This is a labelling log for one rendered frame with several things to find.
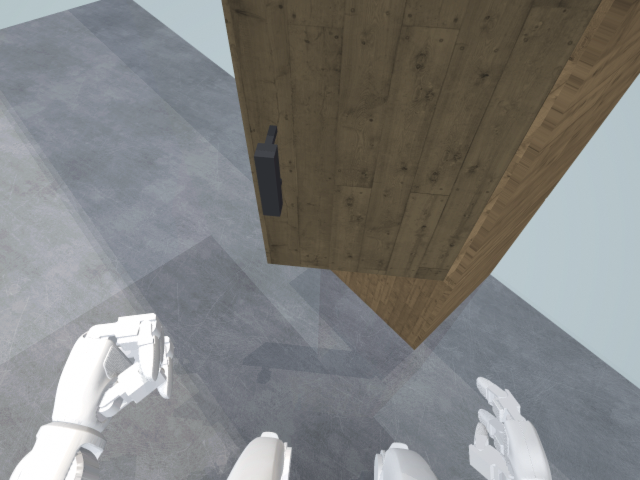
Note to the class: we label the robot right shin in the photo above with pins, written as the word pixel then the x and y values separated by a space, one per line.
pixel 398 445

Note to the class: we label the right robot thigh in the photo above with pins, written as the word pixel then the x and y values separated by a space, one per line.
pixel 402 464

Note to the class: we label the cupboard door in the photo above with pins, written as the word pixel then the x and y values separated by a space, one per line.
pixel 396 119

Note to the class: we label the left robot hand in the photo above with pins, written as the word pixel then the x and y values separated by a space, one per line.
pixel 85 395

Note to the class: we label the right robot hand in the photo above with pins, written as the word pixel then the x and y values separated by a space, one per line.
pixel 516 441

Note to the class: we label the handle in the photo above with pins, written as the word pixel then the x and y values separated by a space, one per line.
pixel 268 174

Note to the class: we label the robot left forearm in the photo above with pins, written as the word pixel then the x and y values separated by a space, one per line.
pixel 62 451

